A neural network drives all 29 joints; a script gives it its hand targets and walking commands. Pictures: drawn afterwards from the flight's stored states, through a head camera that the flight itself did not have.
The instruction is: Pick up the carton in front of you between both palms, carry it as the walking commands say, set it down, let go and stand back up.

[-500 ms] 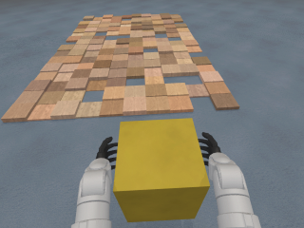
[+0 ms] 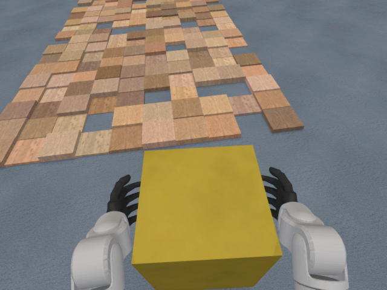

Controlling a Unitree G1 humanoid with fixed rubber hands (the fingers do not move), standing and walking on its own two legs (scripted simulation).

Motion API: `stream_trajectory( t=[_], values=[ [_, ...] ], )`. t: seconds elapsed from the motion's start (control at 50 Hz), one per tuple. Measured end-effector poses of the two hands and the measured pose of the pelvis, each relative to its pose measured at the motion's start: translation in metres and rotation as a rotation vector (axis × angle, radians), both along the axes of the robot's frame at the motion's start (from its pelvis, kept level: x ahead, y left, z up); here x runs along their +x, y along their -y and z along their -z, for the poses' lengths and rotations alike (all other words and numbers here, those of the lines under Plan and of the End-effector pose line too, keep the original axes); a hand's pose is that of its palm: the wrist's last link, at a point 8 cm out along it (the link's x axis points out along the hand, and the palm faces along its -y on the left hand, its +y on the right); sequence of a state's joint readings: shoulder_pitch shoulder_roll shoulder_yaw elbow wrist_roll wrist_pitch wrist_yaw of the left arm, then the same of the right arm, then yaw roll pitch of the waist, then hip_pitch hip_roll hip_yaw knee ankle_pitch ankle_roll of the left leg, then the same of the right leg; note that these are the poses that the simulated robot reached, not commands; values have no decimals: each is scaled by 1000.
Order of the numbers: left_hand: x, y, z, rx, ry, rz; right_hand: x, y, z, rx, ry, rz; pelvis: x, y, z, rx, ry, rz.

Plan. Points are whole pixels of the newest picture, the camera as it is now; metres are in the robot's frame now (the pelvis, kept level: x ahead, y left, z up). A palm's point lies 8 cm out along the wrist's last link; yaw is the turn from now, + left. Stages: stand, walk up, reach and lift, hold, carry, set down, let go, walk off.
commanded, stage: carry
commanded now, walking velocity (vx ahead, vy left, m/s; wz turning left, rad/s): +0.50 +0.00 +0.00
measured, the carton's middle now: (202, 223) +0.26 -0.01 +0.01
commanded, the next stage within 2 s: none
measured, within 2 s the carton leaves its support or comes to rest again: neither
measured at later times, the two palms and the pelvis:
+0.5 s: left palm (125, 116) +0.56 +0.17 +0.07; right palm (233, 106) +0.56 -0.13 +0.07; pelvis +0.32 +0.02 -0.02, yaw +0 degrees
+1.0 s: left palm (136, 45) +0.89 +0.16 +0.12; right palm (219, 38) +0.90 -0.14 +0.12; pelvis +0.65 +0.01 -0.01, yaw +1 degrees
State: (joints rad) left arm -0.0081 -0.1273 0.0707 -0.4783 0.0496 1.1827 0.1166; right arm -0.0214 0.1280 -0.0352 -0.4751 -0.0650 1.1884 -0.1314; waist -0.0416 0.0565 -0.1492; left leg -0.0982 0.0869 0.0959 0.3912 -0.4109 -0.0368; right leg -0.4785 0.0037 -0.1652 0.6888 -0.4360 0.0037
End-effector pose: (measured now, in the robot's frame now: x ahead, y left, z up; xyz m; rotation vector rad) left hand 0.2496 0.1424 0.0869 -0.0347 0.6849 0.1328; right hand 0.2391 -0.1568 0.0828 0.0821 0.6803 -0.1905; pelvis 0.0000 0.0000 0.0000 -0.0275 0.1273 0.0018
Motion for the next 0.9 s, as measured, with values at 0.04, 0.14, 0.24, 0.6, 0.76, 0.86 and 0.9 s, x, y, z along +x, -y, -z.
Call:
stream_trajectory(
  t=[0.04,0.14,0.24,0.6,0.76,0.86,0.9],
  values=[
    [23,8,0,-3,32,3,22,8,0,2,32,6,22,7,8,4,24,-24],
    [63,3,-2,-9,15,-76,89,3,-9,2,15,-69,76,20,1,29,30,-66],
    [106,-12,-20,-2,16,-156,155,-14,-24,2,17,-153,134,21,-13,60,28,-59],
    [376,-32,26,-10,-75,31,368,-32,20,-26,-75,22,373,-39,7,43,65,42],
    [464,-39,2,-16,-42,34,457,-38,-10,-33,-43,27,471,-43,-19,-6,58,30],
    [525,-42,-10,-22,21,-20,534,-41,-23,-36,20,-24,542,-34,-17,-4,63,17],
    [554,-39,-15,-22,52,-37,567,-38,-26,-31,51,-40,572,-28,-12,2,64,12]
  ],
)
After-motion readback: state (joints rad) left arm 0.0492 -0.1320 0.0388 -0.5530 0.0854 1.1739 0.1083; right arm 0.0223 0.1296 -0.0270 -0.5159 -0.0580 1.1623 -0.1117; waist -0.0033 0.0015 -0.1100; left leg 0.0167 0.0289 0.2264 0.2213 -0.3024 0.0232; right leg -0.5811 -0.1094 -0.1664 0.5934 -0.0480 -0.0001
